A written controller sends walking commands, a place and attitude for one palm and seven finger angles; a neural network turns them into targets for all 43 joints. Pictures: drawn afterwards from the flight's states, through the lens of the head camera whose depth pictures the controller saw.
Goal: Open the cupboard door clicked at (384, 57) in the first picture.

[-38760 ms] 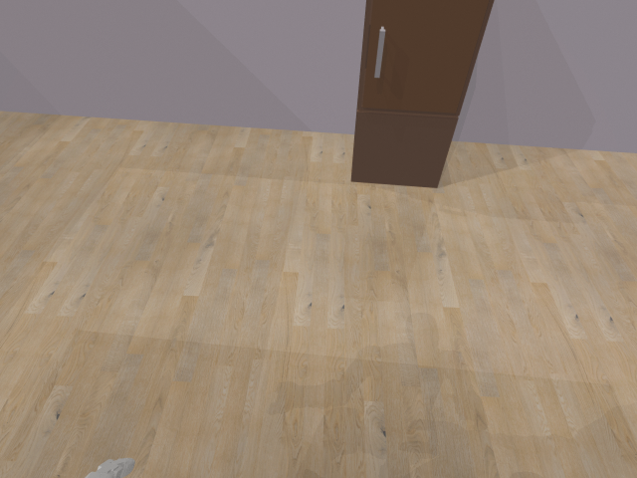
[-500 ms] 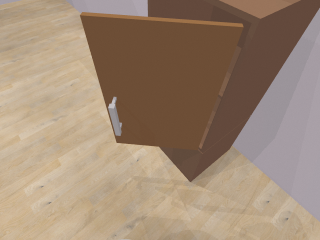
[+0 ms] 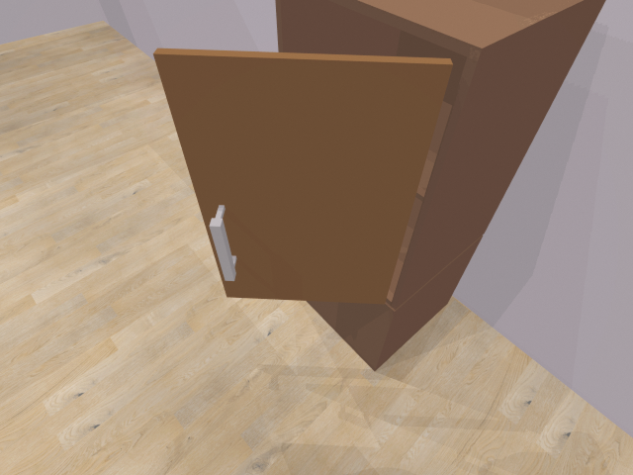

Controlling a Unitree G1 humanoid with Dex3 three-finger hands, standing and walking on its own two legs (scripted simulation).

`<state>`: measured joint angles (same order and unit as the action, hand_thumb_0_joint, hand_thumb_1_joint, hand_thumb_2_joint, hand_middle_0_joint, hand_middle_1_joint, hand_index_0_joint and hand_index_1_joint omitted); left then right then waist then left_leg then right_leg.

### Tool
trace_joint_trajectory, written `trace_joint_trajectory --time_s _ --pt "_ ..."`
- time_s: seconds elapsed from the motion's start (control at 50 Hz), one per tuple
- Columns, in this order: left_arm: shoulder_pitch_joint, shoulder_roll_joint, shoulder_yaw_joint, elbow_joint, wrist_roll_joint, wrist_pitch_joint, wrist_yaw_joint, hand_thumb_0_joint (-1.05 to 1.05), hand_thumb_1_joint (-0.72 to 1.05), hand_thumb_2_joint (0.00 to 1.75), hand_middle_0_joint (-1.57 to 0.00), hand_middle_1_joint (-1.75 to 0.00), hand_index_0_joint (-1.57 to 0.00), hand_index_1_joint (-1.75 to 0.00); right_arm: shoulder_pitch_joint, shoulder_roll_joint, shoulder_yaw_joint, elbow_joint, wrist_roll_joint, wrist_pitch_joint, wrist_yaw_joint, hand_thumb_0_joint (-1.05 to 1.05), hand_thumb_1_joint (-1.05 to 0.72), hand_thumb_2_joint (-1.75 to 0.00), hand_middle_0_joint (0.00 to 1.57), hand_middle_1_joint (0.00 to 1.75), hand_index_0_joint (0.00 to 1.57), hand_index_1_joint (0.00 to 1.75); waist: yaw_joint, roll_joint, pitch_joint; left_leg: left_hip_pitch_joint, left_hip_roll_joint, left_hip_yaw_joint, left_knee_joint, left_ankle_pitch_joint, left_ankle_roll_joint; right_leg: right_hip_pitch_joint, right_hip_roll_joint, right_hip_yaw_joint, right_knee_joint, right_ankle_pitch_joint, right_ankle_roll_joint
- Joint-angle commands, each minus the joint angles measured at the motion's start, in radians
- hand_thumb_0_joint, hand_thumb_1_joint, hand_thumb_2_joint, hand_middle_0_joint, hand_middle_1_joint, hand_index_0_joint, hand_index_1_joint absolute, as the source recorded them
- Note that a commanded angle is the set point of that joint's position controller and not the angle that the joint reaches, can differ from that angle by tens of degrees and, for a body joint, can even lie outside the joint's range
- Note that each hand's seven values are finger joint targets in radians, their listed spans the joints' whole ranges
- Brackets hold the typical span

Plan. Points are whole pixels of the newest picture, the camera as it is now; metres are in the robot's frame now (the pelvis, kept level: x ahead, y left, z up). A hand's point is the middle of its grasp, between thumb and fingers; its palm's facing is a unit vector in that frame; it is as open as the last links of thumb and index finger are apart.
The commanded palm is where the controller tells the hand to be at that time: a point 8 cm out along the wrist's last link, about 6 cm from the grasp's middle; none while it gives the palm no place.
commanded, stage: come to a stop and stand still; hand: left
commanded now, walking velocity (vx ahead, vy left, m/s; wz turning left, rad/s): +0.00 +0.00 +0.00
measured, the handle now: (225, 244) +0.54 +0.20 -0.10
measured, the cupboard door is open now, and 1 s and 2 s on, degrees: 47 47 47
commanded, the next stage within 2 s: look again from close up in 0.44 s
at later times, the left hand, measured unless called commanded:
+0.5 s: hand out of the picture +0.05 +0.19 -0.17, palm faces -0.01 -0.98 -0.21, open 7.4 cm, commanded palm none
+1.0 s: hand out of the picture +0.05 +0.19 -0.17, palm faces +0.00 -0.98 -0.22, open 7.4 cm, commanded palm none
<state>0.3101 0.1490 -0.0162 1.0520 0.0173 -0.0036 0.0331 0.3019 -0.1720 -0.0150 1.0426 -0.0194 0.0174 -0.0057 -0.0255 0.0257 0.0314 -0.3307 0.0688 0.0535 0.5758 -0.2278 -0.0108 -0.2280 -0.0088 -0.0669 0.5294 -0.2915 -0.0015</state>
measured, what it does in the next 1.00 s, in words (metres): stands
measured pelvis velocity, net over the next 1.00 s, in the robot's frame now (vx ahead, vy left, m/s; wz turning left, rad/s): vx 0.04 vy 0.00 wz -0.02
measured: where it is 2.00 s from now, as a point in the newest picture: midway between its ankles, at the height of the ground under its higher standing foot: outside the picture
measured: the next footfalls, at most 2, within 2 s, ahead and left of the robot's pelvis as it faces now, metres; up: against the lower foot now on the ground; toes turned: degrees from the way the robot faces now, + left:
none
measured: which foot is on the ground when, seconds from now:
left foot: down 0.00-1.00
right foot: down 0.00-1.00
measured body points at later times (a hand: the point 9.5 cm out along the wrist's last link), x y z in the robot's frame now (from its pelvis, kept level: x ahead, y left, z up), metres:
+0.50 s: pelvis +0.02 +0.01 +0.01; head +0.04 +0.01 +0.45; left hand +0.05 +0.24 -0.15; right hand +0.04 -0.22 -0.15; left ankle +0.04 +0.12 -0.73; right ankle -0.01 -0.12 -0.73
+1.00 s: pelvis +0.04 +0.00 +0.01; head +0.04 +0.00 +0.46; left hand +0.05 +0.24 -0.15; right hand +0.07 -0.23 -0.15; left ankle +0.04 +0.12 -0.73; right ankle -0.01 -0.12 -0.73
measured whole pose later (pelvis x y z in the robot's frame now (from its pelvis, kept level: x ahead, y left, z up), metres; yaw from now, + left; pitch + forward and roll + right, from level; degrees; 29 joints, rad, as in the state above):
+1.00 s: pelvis +0.04 +0.00 +0.01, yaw -1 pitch -1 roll +0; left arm 0.26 0.20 -0.01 1.10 0.02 -0.01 0.03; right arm 0.20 -0.18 0.01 1.12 -0.01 -0.01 -0.02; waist 0.01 -0.01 0.02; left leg -0.21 0.04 0.09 0.45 -0.23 -0.01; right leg -0.14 -0.04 -0.04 0.45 -0.30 0.01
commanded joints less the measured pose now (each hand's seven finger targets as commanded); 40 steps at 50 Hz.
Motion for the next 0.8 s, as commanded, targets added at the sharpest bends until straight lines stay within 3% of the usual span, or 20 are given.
trace_joint_trajectory --time_s 0.0,0.02,0.08,0.16,0.2,0.26,0.4,0.46,0.78 --pt "0.006 0.122 0.036 -0.067 0.000 -0.020 0.010 0.00 0.90 0.90 -0.20 -0.30 -0.20 -0.30 0.038 -0.095 -0.012 -0.078 0.000 -0.036 -0.003 0.00 -0.90 -0.90 0.20 0.30 0.20 0.30 0.009 0.030 0.010 -0.004 0.050 -0.110 -0.155 -0.075 0.041 -0.061 -0.066 0.070 -0.086 -0.113 -0.045" --pt "0.013 0.118 0.036 -0.062 0.002 -0.020 0.009 0.00 0.90 0.90 -0.20 -0.30 -0.20 -0.30 0.029 -0.087 -0.009 -0.077 -0.003 -0.041 -0.005 0.00 -0.90 -0.90 0.20 0.30 0.20 0.30 0.017 0.047 0.031 -0.022 0.050 -0.116 -0.176 -0.052 0.047 -0.046 -0.066 0.062 -0.078 -0.069 -0.044" --pt "0.024 0.112 0.031 -0.050 -0.001 -0.018 0.007 0.00 0.90 0.90 -0.20 -0.30 -0.20 -0.30 0.035 -0.097 -0.006 -0.072 0.000 -0.043 -0.007 0.00 -0.90 -0.90 0.20 0.30 0.20 0.30 0.023 -0.022 0.051 -0.015 0.043 -0.117 -0.198 -0.075 0.050 -0.046 -0.067 0.072 -0.079 -0.052 -0.036" --pt "0.028 0.117 0.032 -0.044 -0.003 -0.019 0.008 0.00 0.90 0.90 -0.20 -0.30 -0.20 -0.30 0.043 -0.095 -0.003 -0.052 0.000 -0.049 -0.008 0.00 -0.90 -0.90 0.20 0.30 0.20 0.30 0.027 -0.008 0.022 0.031 0.042 -0.108 -0.207 -0.015 0.053 -0.024 -0.074 0.070 -0.075 0.008 -0.028" --pt "0.021 0.119 0.031 -0.042 -0.003 -0.019 0.008 0.00 0.90 0.90 -0.20 -0.30 -0.20 -0.30 0.045 -0.094 -0.001 -0.039 0.002 -0.050 -0.009 0.00 -0.90 -0.90 0.20 0.30 0.20 0.30 0.026 -0.043 0.019 0.047 0.042 -0.101 -0.205 0.009 0.053 -0.020 -0.081 0.072 -0.083 0.025 -0.025" --pt "0.014 0.130 0.033 -0.039 -0.003 -0.021 0.008 0.00 0.90 0.90 -0.20 -0.30 -0.20 -0.30 0.042 -0.095 0.000 -0.027 0.002 -0.052 -0.009 0.00 -0.90 -0.90 0.20 0.30 0.20 0.30 0.026 -0.045 0.007 0.077 0.037 -0.082 -0.194 0.071 0.050 -0.013 -0.090 0.074 -0.088 0.061 -0.022" --pt "0.006 0.142 0.033 -0.026 -0.002 -0.018 0.006 0.00 0.90 0.90 -0.20 -0.30 -0.20 -0.30 0.010 -0.102 -0.001 -0.008 0.004 -0.051 -0.011 0.00 -0.90 -0.90 0.20 0.30 0.20 0.30 0.025 -0.011 0.017 0.110 0.036 -0.068 -0.201 0.083 0.045 -0.019 -0.095 0.082 -0.110 0.075 -0.018" --pt "0.007 0.148 0.035 -0.022 -0.001 -0.021 0.006 0.00 0.90 0.90 -0.20 -0.30 -0.20 -0.30 -0.001 -0.104 -0.001 -0.003 0.004 -0.053 -0.013 0.00 -0.90 -0.90 0.20 0.30 0.20 0.30 0.026 -0.015 -0.007 0.132 0.035 -0.060 -0.187 0.139 0.045 -0.001 -0.101 0.088 -0.112 0.133 -0.019" --pt "0.004 0.164 0.034 0.011 0.000 -0.026 0.003 0.00 0.90 0.90 -0.20 -0.30 -0.20 -0.30 -0.063 -0.124 -0.003 0.025 0.007 -0.051 -0.017 0.00 -0.90 -0.90 0.20 0.30 0.20 0.30 0.029 -0.022 -0.019 0.180 0.043 -0.047 -0.183 0.187 0.037 0.022 -0.111 0.097 -0.142 0.227 -0.018"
